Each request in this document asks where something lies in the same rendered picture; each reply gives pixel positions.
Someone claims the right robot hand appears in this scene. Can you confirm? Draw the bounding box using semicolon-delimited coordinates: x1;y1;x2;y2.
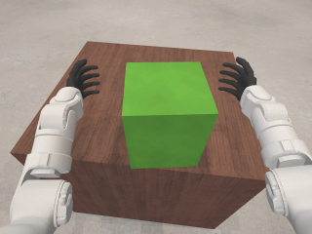
218;57;257;101

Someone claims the left robot upper arm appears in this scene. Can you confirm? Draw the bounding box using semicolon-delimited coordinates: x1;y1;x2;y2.
0;179;73;234

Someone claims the left robot hand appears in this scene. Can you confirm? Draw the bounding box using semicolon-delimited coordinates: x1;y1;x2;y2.
66;58;100;99

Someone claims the carton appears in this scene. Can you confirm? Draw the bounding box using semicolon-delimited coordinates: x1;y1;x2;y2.
122;61;219;169

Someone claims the pedestal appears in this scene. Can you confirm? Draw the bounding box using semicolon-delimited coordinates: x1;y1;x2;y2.
10;41;270;229

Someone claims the right robot upper arm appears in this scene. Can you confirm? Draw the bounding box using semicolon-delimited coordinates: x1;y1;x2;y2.
264;165;312;234

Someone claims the left robot forearm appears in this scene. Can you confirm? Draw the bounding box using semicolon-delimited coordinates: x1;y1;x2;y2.
9;87;84;222

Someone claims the right robot forearm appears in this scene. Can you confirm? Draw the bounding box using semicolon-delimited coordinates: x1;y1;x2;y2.
240;85;312;170

